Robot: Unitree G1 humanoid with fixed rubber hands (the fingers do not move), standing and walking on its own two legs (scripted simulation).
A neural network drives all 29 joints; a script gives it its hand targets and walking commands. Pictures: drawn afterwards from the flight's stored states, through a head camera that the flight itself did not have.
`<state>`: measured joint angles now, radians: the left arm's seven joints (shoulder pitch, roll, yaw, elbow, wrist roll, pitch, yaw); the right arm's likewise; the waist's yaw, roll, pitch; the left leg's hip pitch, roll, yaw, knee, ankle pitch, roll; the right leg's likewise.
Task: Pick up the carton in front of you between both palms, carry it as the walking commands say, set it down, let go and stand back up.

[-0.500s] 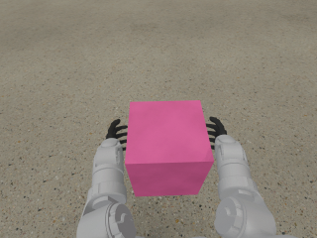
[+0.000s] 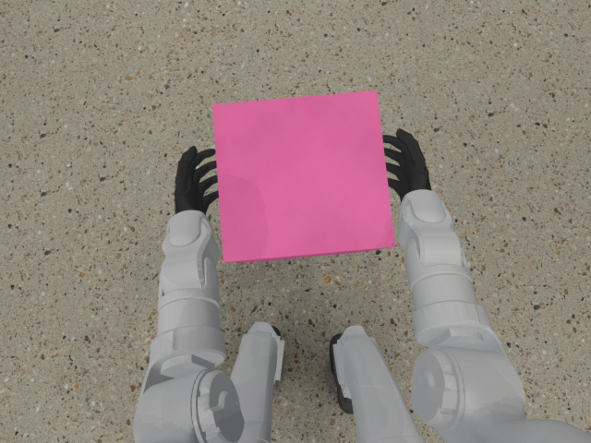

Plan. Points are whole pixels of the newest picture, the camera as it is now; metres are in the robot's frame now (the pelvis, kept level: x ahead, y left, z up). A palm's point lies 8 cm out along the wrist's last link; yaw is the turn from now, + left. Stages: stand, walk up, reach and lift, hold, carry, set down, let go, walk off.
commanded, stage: set down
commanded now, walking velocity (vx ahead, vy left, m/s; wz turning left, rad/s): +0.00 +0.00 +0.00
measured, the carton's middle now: (300, 193) +0.45 +0.02 -0.16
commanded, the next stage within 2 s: none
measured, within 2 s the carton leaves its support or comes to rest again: rests again in 1.50 s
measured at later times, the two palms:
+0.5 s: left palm (219, 210) +0.44 +0.17 -0.23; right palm (383, 184) +0.48 -0.13 -0.22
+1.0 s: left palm (233, 212) +0.47 +0.17 -0.38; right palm (363, 182) +0.54 -0.12 -0.38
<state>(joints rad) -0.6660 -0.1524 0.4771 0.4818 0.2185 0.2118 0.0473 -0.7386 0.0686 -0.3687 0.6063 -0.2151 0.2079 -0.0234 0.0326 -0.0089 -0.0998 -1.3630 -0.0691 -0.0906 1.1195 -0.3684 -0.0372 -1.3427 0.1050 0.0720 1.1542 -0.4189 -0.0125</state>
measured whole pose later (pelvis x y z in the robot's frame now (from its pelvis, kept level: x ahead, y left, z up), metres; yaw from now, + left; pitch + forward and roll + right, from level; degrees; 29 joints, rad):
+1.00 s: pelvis -0.04 +0.00 -0.23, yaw +1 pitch +44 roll +4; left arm -1.29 -0.01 0.57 0.64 0.12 0.30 0.17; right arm -1.54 -0.29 -0.18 1.01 -0.12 0.28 -0.03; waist 0.08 0.00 0.22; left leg -2.16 -0.12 -0.04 1.94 -0.55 -0.09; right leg -2.17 0.17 0.06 2.01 -0.60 0.01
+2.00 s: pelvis -0.05 -0.01 -0.29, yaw +3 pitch +33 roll +6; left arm -1.47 0.13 0.57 0.91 0.08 0.24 0.04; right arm -1.69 -0.37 -0.18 1.18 -0.13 0.22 0.06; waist 0.08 0.02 0.49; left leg -2.16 -0.10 0.00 2.18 -0.61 -0.09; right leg -2.17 0.11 0.02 2.27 -0.67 -0.04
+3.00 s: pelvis -0.05 +0.00 -0.21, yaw +4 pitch +42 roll +4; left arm -1.42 0.15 0.37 0.86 -0.09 0.25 0.21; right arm -1.68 -0.57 -0.03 1.23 0.07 0.23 0.07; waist 0.12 0.00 0.22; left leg -2.11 -0.06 0.02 1.88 -0.51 -0.02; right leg -2.10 0.04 0.01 1.96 -0.60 -0.04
